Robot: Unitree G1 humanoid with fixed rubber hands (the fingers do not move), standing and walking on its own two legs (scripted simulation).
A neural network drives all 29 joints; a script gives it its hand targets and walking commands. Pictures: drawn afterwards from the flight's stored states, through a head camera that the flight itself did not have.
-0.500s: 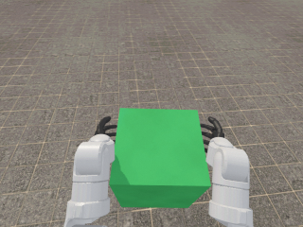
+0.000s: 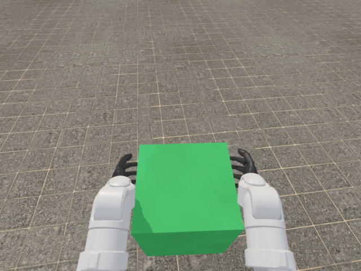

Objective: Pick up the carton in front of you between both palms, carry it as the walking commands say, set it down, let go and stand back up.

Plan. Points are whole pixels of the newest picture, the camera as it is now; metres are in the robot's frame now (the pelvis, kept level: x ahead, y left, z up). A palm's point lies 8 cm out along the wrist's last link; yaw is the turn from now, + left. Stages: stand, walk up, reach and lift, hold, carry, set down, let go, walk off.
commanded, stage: carry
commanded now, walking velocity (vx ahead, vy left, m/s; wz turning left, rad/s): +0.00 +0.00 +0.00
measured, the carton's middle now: (184, 203) +0.30 +0.00 -0.05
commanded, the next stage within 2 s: hold in 1.20 s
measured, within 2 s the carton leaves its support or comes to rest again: neither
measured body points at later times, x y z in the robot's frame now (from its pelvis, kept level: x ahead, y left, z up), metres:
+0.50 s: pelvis -0.06 -0.02 +0.00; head -0.09 -0.04 +0.45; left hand +0.25 +0.12 +0.05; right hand +0.25 -0.17 +0.05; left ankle -0.07 +0.11 -0.73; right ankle +0.00 -0.11 -0.73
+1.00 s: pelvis -0.08 -0.02 +0.00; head -0.10 -0.04 +0.45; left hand +0.23 +0.12 +0.04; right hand +0.23 -0.17 +0.04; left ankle -0.07 +0.11 -0.73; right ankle +0.00 -0.11 -0.73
